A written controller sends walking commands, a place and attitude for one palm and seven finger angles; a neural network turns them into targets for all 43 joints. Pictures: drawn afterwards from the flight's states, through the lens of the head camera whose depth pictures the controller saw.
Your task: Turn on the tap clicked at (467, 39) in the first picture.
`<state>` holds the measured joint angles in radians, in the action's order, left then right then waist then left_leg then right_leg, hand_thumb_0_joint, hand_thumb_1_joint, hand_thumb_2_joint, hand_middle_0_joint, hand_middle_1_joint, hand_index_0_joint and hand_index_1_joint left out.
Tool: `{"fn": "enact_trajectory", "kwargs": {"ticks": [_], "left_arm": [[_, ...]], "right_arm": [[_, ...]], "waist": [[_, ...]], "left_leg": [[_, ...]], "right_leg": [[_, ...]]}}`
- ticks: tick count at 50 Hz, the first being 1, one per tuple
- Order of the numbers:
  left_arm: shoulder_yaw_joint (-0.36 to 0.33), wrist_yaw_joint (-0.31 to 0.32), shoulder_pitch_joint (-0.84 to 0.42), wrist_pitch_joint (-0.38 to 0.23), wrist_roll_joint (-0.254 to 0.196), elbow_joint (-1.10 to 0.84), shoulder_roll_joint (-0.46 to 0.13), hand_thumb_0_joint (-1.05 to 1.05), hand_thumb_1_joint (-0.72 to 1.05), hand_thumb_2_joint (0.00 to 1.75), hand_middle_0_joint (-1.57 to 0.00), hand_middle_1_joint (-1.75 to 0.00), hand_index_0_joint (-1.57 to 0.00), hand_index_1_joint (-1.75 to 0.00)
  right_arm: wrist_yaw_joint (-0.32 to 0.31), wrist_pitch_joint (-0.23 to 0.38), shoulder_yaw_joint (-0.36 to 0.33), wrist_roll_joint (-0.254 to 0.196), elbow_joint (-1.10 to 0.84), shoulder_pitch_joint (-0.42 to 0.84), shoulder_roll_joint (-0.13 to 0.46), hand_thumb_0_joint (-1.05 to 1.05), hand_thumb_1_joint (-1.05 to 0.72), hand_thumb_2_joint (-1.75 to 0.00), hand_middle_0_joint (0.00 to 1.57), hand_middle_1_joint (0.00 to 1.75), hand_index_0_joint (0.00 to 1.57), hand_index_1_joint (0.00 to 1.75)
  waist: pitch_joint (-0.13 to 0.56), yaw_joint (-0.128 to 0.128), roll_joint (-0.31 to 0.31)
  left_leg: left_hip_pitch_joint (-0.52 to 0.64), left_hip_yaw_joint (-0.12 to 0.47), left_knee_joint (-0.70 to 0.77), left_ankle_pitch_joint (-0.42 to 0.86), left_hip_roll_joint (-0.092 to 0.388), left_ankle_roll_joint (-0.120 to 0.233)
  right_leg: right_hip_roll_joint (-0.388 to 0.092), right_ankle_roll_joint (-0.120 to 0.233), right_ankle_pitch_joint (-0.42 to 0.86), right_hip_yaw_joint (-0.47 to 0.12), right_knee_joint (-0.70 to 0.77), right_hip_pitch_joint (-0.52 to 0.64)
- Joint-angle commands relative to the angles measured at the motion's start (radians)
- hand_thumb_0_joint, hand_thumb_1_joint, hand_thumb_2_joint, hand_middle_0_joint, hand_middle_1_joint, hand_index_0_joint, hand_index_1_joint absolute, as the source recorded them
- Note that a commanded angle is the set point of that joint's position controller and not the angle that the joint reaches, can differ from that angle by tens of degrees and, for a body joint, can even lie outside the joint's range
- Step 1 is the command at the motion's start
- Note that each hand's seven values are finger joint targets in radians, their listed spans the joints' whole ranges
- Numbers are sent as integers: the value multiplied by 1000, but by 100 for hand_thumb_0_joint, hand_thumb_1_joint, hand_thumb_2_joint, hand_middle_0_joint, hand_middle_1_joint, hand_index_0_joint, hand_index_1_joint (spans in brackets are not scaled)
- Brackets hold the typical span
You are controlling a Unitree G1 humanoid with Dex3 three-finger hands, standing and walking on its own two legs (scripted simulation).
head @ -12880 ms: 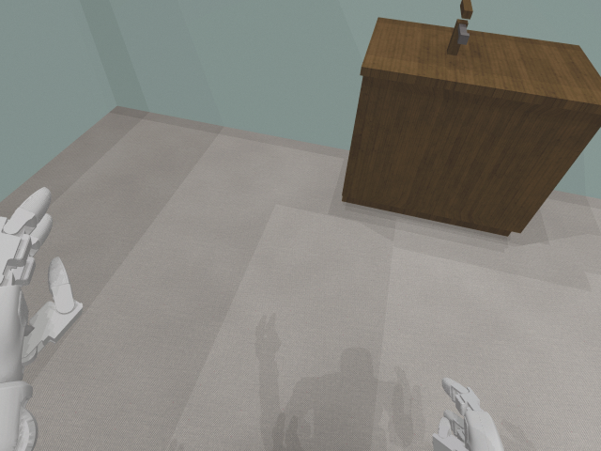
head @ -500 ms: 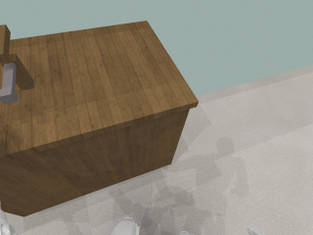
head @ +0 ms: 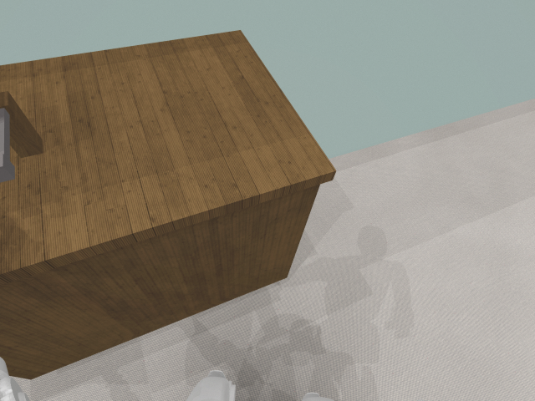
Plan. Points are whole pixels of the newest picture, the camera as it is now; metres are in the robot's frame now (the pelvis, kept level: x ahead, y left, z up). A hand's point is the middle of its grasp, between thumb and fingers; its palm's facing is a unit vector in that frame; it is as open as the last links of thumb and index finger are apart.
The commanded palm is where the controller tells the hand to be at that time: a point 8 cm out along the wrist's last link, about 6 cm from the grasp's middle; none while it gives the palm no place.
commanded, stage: reach beside the lever's end, fingers flat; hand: left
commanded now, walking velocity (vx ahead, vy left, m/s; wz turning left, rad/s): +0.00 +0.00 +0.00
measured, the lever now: out of the picture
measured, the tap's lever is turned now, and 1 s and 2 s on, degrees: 0 1 17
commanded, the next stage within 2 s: push the lever round in 0.02 s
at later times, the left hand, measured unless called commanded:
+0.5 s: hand out of the picture +0.34 +0.38 +0.07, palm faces +0.64 -0.76 -0.10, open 7.8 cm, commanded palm +0.30 +0.40 +0.08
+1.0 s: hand (22, 205) +0.35 +0.35 +0.07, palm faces +0.64 -0.77 -0.08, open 7.8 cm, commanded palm +0.31 +0.37 +0.08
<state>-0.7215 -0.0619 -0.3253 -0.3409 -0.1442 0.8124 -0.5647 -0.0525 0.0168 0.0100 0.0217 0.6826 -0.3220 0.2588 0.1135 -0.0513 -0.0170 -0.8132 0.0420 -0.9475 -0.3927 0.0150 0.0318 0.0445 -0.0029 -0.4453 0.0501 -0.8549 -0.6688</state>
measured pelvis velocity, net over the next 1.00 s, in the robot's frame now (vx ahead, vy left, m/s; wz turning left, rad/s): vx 0.00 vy -0.02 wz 0.01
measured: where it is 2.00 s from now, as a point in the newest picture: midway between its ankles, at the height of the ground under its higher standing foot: outside the picture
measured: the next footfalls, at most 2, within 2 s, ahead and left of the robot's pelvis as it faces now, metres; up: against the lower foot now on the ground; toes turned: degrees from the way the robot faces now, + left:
none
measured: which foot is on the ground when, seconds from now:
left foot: down 0.00-1.00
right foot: down 0.00-1.00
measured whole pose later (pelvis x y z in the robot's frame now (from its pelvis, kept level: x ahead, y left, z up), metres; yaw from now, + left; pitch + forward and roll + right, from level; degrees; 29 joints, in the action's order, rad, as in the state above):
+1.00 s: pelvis +0.00 -0.02 +0.00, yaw +0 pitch +14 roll -3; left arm -0.63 0.05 -0.32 -0.32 -0.14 0.74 -0.46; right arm -0.05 0.01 0.00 0.01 0.70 -0.31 0.26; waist 0.12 -0.05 -0.03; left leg -0.77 0.05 -0.92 -0.39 0.02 0.01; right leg 0.05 0.02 -0.45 0.05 -0.85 -0.64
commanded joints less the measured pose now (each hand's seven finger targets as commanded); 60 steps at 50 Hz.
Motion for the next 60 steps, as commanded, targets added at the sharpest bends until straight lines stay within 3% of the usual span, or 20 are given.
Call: {"fn": "enact_trajectory", "kwargs": {"ticks": [1, 5, 6, 8, 11, 15, 16, 23, 28, 30, 31, 34, 38, 43, 45, 46, 48, 53, 57, 60], "left_arm": [[-41, -10, -269, -71, -15, -237, -377, 0, 90, 90, -15, -15, -15, -15], [3, -18, -298, -68, -19, -242, -338, 0, 90, 90, -15, -15, -15, -15], [-5, -16, -315, -72, -14, -265, -356, 0, 90, 90, -15, -15, -15, -15], [27, -15, -285, -63, -19, -296, -313, 0, 90, 90, -15, -15, -15, -15], [24, -4, -228, -39, -25, -299, -296, 0, 90, 90, -15, -15, -15, -15], [25, 23, -175, -8, -38, -280, -258, 0, 90, 90, -15, -15, -15, -15], [-12, 34, -158, -6, -34, -280, -294, 0, 90, 90, -15, -15, -15, -15], [8, 76, -223, -47, -7, -354, -277, 0, 90, 90, -15, -15, -15, -15], [19, 49, -277, -50, -9, -285, -285, 0, 90, 90, -15, -15, -15, -15], [12, 31, -271, -41, -17, -250, -294, 0, 90, 90, -15, -15, -15, -15], [-1, 26, -267, -39, -15, -251, -316, 0, 90, 90, -15, -15, -15, -15], [39, 20, -319, -35, -12, -250, -293, 0, 90, 90, -15, -15, -15, -15], [46, 48, -311, -53, -8, -281, -279, 0, 90, 90, -15, -15, -15, -15], [20, 81, -258, -48, -10, -258, -277, 0, 90, 90, -15, -15, -15, -15], [44, 97, -263, -52, -11, -298, -243, 0, 90, 90, -15, -15, -15, -15], [29, 110, -255, -54, -3, -307, -257, 0, 90, 90, -15, -15, -15, -15], [73, 134, -275, -53, 6, -326, -208, 0, 90, 90, -15, -15, -15, -15], [59, 189, -239, -38, 9, -320, -188, 0, 90, 90, -15, -15, -15, -15], [88, 217, -283, -30, 26, -321, -162, 0, 90, 90, -15, -15, -15, -15], [99, 246, -325, -30, 39, -323, -154, 0, 90, 90, -15, -15, -15, -15]], "right_arm": [[-23, 28, -65, -4, -80, -41, 193, 0, -90, -90, 20, 30, 20, 30], [-27, 36, -65, -4, -78, -38, 192, 0, -90, -90, 20, 30, 20, 30], [-29, 37, -64, -4, -71, -39, 194, 0, -90, -90, 20, 30, 20, 30], [-26, 39, -67, -3, -77, -40, 189, 0, -90, -90, 20, 30, 20, 30], [-23, 37, -69, -5, -77, -44, 188, 0, -90, -90, 20, 30, 20, 30], [-17, 36, -70, -11, -92, -30, 181, 0, -90, -90, 20, 30, 20, 30], [-18, 33, -70, -11, -92, -29, 183, 0, -90, -90, 20, 30, 20, 30], [-8, 31, -68, -5, -93, -14, 168, 0, -90, -90, 20, 30, 20, 30], [-21, 29, -62, -9, -79, -10, 170, 0, -90, -90, 20, 30, 20, 30], [-26, 31, -62, -11, -75, -15, 173, 0, -90, -90, 20, 30, 20, 30], [-29, 30, -61, -11, -74, -18, 175, 0, -90, -90, 20, 30, 20, 30], [-30, 33, -60, -12, -71, -23, 173, 0, -90, -90, 20, 30, 20, 30], [-24, 31, -61, -8, -74, -24, 170, 0, -90, -90, 20, 30, 20, 30], [-16, 23, -64, -11, -82, -23, 170, 0, -90, -90, 20, 30, 20, 30], [-13, 24, -66, -11, -86, -16, 166, 0, -90, -90, 20, 30, 20, 30], [-13, 22, -65, -10, -82, -17, 166, 0, -90, -90, 20, 30, 20, 30], [-9, 20, -63, -9, -83, -6, 160, 0, -90, -90, 20, 30, 20, 30], [-10, 18, -67, -5, -82, -4, 160, 0, -90, -90, 20, 30, 20, 30], [-12, 16, -61, -6, -77, 7, 153, 0, -90, -90, 20, 30, 20, 30], [-12, 18, -59, 1, -74, 7, 153, 0, -90, -90, 20, 30, 20, 30]], "waist": [[272, 12, -173], [284, 4, -181], [302, 8, -215], [331, 13, -232], [336, 22, -191], [285, 30, -110], [284, 44, -118], [293, 21, -149], [265, 2, -131], [272, 7, -108], [281, 10, -123], [293, 4, -148], [328, 11, -157], [296, 20, -83], [303, 18, -109], [302, 25, -131], [273, 11, -150], [281, 14, -76], [252, 6, -116], [257, 0, -110]], "left_leg": [[354, 70, 148, 254, 3, -5], [387, 84, 153, 248, 2, -14], [414, 87, 150, 285, 8, -18], [459, 88, 146, 368, 9, -27], [458, 92, 139, 437, 13, -29], [381, 72, 152, 388, 0, -18], [367, 64, 147, 400, -1, -14], [362, 42, 133, 359, -6, -8], [305, 32, 128, 267, -10, 1], [289, 24, 128, 249, -14, 5], [290, 24, 124, 257, -13, 7], [319, 30, 129, 255, -13, 4], [343, 34, 129, 283, -11, 2], [287, 27, 137, 259, -13, 7], [305, 18, 137, 267, -16, 8], [310, 24, 137, 274, -12, 6], [320, 28, 146, 251, -11, 3], [297, 22, 148, 244, -14, 7], [296, 26, 155, 217, -12, 4], [295, 32, 156, 197, -13, 3]], "right_leg": [[30, 26, 167, -5, 93, -20], [29, 28, 156, 0, 94, -38], [27, 31, 168, -1, 91, -38], [26, 30, 200, 0, 95, -27], [27, 28, 228, 4, 96, -4], [24, 24, 253, 6, 104, 40], [22, 25, 271, -1, 104, 59], [22, 23, 278, -16, 90, 57], [17, 21, 252, -25, 94, 52], [16, 19, 258, -29, 102, 71], [15, 20, 266, -33, 102, 77], [15, 20, 252, -31, 106, 57], [16, 22, 270, -29, 99, 72], [16, 17, 278, -30, 104, 105], [15, 16, 289, -32, 108, 109], [15, 20, 283, -32, 104, 104], [15, 21, 255, -29, 108, 75], [13, 17, 274, -30, 113, 110], [9, 20, 246, -31, 115, 86], [9, 22, 228, -31, 115, 77]]}}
